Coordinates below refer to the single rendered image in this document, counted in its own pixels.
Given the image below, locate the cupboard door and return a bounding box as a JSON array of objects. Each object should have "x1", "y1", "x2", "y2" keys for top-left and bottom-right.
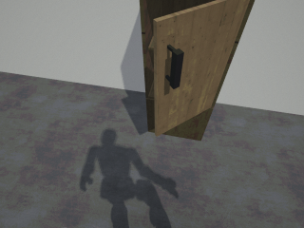
[{"x1": 153, "y1": 0, "x2": 250, "y2": 137}]

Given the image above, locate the handle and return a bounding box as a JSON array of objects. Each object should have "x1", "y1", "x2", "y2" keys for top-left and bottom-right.
[{"x1": 165, "y1": 45, "x2": 184, "y2": 89}]

